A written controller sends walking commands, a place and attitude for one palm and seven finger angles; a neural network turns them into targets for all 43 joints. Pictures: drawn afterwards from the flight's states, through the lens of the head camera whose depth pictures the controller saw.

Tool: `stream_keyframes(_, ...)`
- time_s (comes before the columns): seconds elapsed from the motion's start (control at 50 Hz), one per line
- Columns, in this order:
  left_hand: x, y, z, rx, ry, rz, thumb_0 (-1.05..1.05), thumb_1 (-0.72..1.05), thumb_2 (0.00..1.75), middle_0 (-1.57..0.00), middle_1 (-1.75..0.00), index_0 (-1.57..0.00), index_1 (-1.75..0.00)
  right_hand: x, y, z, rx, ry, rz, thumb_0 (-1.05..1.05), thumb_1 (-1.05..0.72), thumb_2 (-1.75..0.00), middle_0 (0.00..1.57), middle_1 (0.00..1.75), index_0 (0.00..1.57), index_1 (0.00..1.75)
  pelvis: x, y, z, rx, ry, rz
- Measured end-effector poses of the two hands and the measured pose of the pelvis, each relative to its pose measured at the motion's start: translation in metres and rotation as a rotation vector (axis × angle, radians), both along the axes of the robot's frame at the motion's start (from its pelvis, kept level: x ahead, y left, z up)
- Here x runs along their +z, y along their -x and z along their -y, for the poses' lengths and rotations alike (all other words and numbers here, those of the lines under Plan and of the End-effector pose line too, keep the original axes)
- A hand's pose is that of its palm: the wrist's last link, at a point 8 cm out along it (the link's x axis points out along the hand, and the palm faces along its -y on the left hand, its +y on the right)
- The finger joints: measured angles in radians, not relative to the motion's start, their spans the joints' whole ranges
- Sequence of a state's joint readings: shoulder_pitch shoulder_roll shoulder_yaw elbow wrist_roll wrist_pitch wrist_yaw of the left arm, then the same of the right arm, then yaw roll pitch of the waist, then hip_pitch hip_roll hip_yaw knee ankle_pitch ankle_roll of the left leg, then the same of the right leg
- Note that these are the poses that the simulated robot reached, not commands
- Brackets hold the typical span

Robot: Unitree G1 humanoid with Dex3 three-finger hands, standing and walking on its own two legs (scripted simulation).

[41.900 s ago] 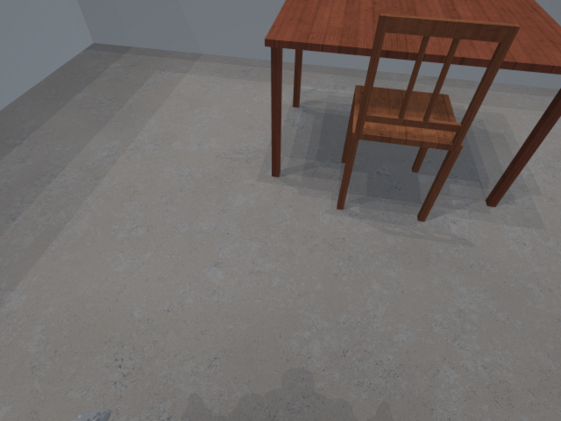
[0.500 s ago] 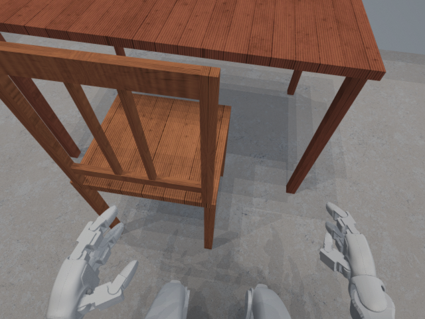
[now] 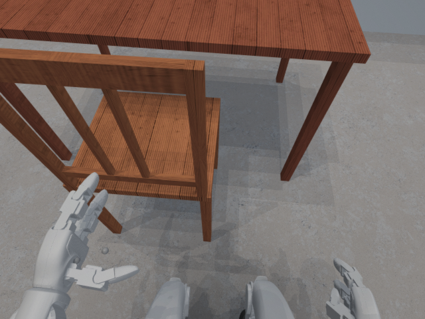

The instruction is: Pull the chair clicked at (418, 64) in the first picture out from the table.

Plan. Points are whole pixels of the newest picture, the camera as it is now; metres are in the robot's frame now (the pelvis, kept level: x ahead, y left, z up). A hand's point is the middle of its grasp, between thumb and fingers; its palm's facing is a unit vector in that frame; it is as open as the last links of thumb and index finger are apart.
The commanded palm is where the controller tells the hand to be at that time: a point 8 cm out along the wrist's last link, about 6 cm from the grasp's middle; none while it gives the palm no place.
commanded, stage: raise the hand toward the chair's back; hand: left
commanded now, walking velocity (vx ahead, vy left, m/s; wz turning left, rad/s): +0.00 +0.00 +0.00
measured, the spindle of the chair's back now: (88, 137) +0.45 +0.29 +0.03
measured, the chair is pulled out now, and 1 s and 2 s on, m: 0.16 0.16 0.16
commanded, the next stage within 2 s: aim the fingers beside a spindle in 1.10 s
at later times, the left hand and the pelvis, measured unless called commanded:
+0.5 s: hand (85, 233) +0.24 +0.21 +0.07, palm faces -0.02 -1.00 -0.06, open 16.9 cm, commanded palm +0.22 +0.27 +0.08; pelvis +0.01 +0.01 +0.01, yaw +1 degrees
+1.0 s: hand (87, 226) +0.25 +0.21 +0.08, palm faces -0.03 -1.00 -0.06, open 17.0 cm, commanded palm +0.23 +0.26 +0.08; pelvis +0.01 +0.00 +0.02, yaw +0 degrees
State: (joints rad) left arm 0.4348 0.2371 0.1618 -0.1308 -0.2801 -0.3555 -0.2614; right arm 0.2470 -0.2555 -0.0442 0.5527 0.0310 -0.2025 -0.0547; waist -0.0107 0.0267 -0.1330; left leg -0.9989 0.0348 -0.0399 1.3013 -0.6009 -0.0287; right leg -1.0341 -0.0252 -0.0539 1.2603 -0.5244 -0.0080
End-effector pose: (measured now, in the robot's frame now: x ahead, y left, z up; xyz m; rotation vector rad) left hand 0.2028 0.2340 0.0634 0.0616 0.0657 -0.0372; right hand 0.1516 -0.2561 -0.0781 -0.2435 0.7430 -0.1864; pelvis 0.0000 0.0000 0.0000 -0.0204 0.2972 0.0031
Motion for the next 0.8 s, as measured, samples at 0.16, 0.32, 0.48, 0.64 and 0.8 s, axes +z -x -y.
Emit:
stream_keyframes(0.16, 0.001, -0.005, -0.009, 0.011, -0.001, 0.012, 0.00, -0.26, 0.40, -0.09, -0.12, -0.08, -0.12, 0.021, -0.024, -0.008, 0.037, 0.022, 0.077, 0.02, -0.90, -0.90, 0.19, 0.30, 0.19, 0.29, 0.005, -0.001, -0.003, 0.003, 0.009, 0.009)
stream_keyframes(0.32, 0.010, -0.009, -0.019, 0.016, -0.007, 0.015, 0.00, -0.42, 0.33, -0.07, -0.10, -0.07, -0.09, 0.030, -0.050, -0.038, 0.117, -0.028, 0.122, 0.01, -0.90, -0.89, 0.20, 0.30, 0.20, 0.30, 0.011, -0.005, -0.005, 0.015, 0.020, 0.020)
stream_keyframes(0.48, 0.012, -0.018, -0.031, 0.020, -0.001, 0.007, -0.01, -0.49, 0.30, -0.06, -0.09, -0.06, -0.08, 0.028, -0.054, -0.047, 0.145, -0.044, 0.106, 0.01, -0.90, -0.89, 0.20, 0.30, 0.20, 0.30, 0.014, -0.009, -0.006, 0.019, 0.023, 0.024)
stream_keyframes(0.64, 0.015, -0.032, -0.036, 0.005, -0.002, 0.007, -0.01, -0.50, 0.30, -0.06, -0.08, -0.06, -0.08, 0.026, -0.042, -0.035, 0.114, -0.019, 0.061, 0.01, -0.90, -0.89, 0.20, 0.30, 0.20, 0.30, 0.018, -0.012, -0.007, 0.016, 0.022, 0.022)
stream_keyframes(0.8, 0.016, -0.036, -0.034, 0.000, 0.007, 0.005, -0.01, -0.50, 0.30, -0.06, -0.08, -0.06, -0.08, 0.029, -0.031, -0.022, 0.081, 0.000, 0.045, 0.01, -0.90, -0.89, 0.20, 0.30, 0.20, 0.30, 0.021, -0.013, -0.006, 0.011, 0.017, 0.022)
